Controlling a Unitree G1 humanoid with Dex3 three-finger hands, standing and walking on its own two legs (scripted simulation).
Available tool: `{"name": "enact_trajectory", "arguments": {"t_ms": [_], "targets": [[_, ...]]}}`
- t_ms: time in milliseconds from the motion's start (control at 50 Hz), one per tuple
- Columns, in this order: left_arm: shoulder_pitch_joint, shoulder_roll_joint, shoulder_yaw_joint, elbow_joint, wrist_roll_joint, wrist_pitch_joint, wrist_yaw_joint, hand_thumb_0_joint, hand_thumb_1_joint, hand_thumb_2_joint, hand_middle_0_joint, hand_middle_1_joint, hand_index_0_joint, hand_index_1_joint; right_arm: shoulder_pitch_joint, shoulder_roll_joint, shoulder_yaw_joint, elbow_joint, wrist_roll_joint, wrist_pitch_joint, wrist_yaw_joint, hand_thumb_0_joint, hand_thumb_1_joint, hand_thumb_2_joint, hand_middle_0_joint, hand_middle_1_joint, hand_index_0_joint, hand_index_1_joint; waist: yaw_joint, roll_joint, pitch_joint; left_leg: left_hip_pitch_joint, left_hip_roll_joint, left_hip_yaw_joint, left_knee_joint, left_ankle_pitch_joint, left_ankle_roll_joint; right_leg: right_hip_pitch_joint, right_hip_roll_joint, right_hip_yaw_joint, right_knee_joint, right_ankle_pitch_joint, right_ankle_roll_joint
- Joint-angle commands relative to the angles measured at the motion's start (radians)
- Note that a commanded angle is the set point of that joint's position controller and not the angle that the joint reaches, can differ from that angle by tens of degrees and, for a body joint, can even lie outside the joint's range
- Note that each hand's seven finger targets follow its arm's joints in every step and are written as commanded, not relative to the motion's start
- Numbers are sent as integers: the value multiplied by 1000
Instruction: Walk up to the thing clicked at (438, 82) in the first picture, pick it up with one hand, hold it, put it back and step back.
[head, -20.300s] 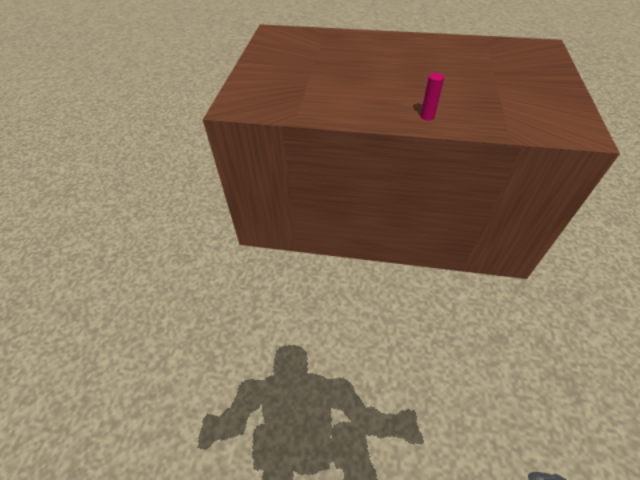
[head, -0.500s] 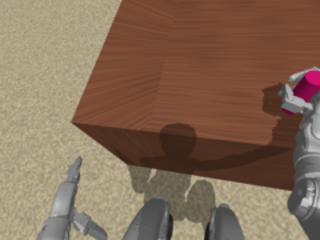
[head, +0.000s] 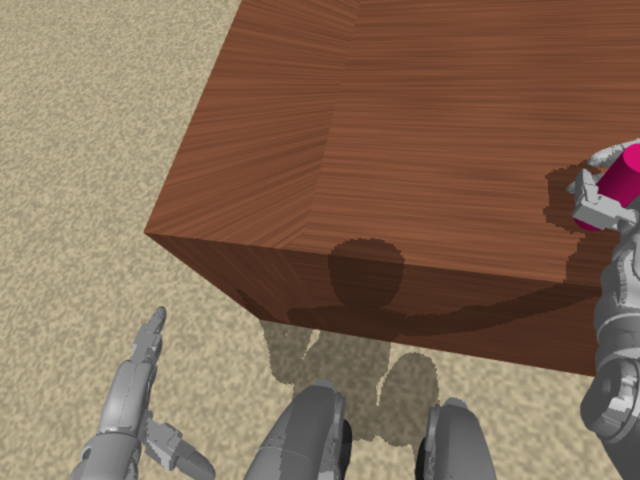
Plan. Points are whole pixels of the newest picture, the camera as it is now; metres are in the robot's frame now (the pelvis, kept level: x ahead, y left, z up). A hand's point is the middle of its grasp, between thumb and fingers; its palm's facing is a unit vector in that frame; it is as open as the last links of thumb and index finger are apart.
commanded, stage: lower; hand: right
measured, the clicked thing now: (614, 191) +0.47 -0.25 +0.00
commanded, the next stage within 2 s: loosen in 0.04 s
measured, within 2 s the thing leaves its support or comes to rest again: neither
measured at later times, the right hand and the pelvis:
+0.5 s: hand (601, 194) +0.47 -0.24 +0.00, palm faces +0.28 +0.96 +0.01, open 5.9 cm; pelvis +0.00 +0.00 -0.01, yaw +0 degrees
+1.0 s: hand (603, 198) +0.46 -0.24 +0.00, palm faces +0.29 +0.96 +0.01, open 12.4 cm; pelvis +0.00 +0.00 +0.00, yaw +0 degrees
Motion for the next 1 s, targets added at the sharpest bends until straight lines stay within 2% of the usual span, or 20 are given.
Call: {"name": "enact_trajectory", "arguments": {"t_ms": [0, 40, 80, 120, 140, 200, 240, 400, 500, 540, 580, 700, 800, 820, 840, 860, 880, 900, 920, 980], "targets": [[27, 177, 136, -171, -3, -57, 18, 0, -564, 59, -52, -45, -40, -57, -349, -231, -5, -205, 1, -77, -3, 0, -727, -1285, 1438, 1411, 1425, 1411, -10, -192, -448, 183, -26, -39, -122, 264, 14, 348, 34, 48, -146, 274, 3], [24, 180, 132, -187, 1, -60, 20, 0, -561, 56, -52, -45, -41, -55, -385, -261, -21, -271, 2, -84, 0, 0, -691, -1301, 1435, 1426, 1427, 1426, -11, -228, -524, 183, -29, -37, -116, 290, 15, 418, 31, 52, -137, 329, 7], [60, 157, 111, -160, 0, -58, 17, 0, -564, 57, -51, -43, -39, -55, -306, -188, 14, -178, 6, -70, 10, 0, -668, -1298, 1431, 1427, 1425, 1427, -3, -210, -460, 150, -32, -31, -108, 287, 16, 391, 30, 54, -132, 337, 6], [54, 168, 118, -171, 0, -56, 20, 0, -565, 55, -52, -43, -40, -55, -332, -266, -29, -242, 2, -71, 3, 0, -700, -1271, 1414, 1395, 1403, 1395, -27, -223, -497, 181, -28, -39, -108, 292, 15, 374, 35, 49, -134, 320, 7], [44, 170, 121, -162, 0, -55, 21, 0, -556, 54, -58, -54, -52, -60, -318, -257, -18, -215, 3, -68, 7, 0, -675, -1263, 1458, 1405, 1453, 1405, -19, -236, -473, 172, -27, -39, -108, 276, 17, 368, 33, 48, -137, 306, 9], [40, 183, 132, -184, -2, -57, 22, 0, -525, 34, -54, -58, -63, -48, -308, -203, 4, -215, 13, -57, 12, 0, -542, -1023, 1353, 1176, 1335, 1176, -7, -216, -449, 147, -30, -31, -117, 237, 19, 369, 29, 56, -153, 261, 10], [47, 186, 139, -187, -6, -59, 25, 0, -526, 33, -53, -57, -63, -46, -325, -238, -7, -228, 12, -57, 7, 0, -467, -886, 1315, 1094, 1294, 1094, -10, -206, -453, 164, -27, -39, -125, 226, 15, 353, 30, 52, -149, 233, 6], [48, 174, 129, -197, -8, -66, 28, 0, -532, 40, -52, -57, -61, -47, -327, -216, -1, -244, 15, -50, 10, 0, -90, -480, 1179, 786, 1150, 787, -7, -175, -452, 197, -23, -54, -131, 232, 9, 307, 34, 48, -140, 216, 1], [73, 184, 138, -177, -6, -64, 29, 0, -565, 67, -56, -55, -48, -64, -325, -217, 10, -255, 14, -49, 7, 0, 104, -396, 1001, 672, 982, 672, -16, -206, -462, 165, -28, -37, -114, 261, 16, 368, 32, 50, -140, 281, 6], [64, 171, 125, -186, -7, -66, 26, 0, -565, 66, -58, -56, -48, -66, -326, -230, -1, -297, 14, -52, 5, 0, 128, -356, 913, 608, 895, 609, -33, -230, -518, 170, -29, -34, -109, 293, 15, 417, 32, 53, -134, 340, 8], [70, 173, 131, -181, -5, -67, 27, 0, -566, 67, -57, -56, -46, -67, -331, -221, 7, -305, 16, -53, 3, 0, 139, -342, 843, 570, 824, 571, -22, -230, -534, 188, -30, -36, -107, 328, 11, 429, 31, 49, -119, 375, 5], [46, 174, 129, -177, -1, -56, 21, 0, -574, 68, -59, -56, -42, -74, -281, -179, 18, -268, 14, -50, -1, 0, 159, -351, 639, 491, 627, 491, -21, -223, -500, 164, -34, -24, -94, 348, 17, 441, 28, 60, -129, 452, 13], [43, 179, 136, -188, -6, -54, 20, 0, -509, 20, -54, -62, -72, -44, -278, -199, -1, -257, 17, -54, 1, 0, 168, -407, 510, 462, 501, 461, -10, -192, -481, 177, -31, -25, -109, 327, 14, 415, 28, 60, -133, 389, 7], [54, 175, 133, -180, -5, -52, 20, 0, -547, 48, -60, -65, -59, -67, -271, -197, 2, -248, 12, -54, 2, 0, 169, -327, 590, 426, 581, 427, -11, -189, -466, 174, -31, -24, -107, 326, 15, 407, 29, 59, -136, 390, 7], [62, 171, 128, -192, -5, -51, 18, 0, -511, 21, -53, -60, -69, -43, -292, -223, -10, -271, 11, -57, 0, 0, 222, -358, 510, 408, 501, 408, -14, -194, -486, 198, -30, -33, -112, 345, 10, 396, 33, 52, -126, 386, 1], [65, 164, 125, -187, -7, -51, 17, 0, -541, 43, -57, -64, -59, -62, -285, -194, 5, -244, 14, -57, 5, 0, 180, -278, 590, 403, 581, 404, -5, -184, -472, 199, -29, -33, -112, 331, 11, 382, 34, 52, -131, 365, 2], [47, 171, 131, -217, -10, -53, 19, 0, -506, 17, -51, -60, -70, -40, -291, -221, -14, -257, 15, -57, 4, 0, 244, -326, 510, 383, 501, 383, -14, -172, -484, 217, -26, -37, -116, 333, 8, 374, 35, 51, -128, 353, -1], [56, 172, 135, -187, -9, -51, 20, 0, -539, 41, -58, -65, -61, -62, -296, -221, -9, -247, 14, -58, 6, 0, 214, -246, 590, 366, 575, 367, -6, -177, -460, 205, -26, -40, -122, 310, 10, 358, 37, 50, -134, 321, 0], [59, 170, 131, -205, -10, -53, 19, 0, -505, 17, -52, -61, -72, -40, -305, -240, -22, -247, 12, -59, 4, 0, 268, -317, 510, 375, 495, 374, -11, -178, -459, 213, -25, -42, -126, 291, 9, 353, 38, 48, -140, 291, -1], [64, 175, 138, -173, -7, -53, 21, 0, -534, 38, -56, -63, -62, -57, -297, -218, 3, -219, 7, -60, 8, 0, 250, -235, 581, 358, 566, 358, -11, -187, -410, 174, -24, -48, -132, 231, 13, 329, 38, 46, -151, 229, 3]]}}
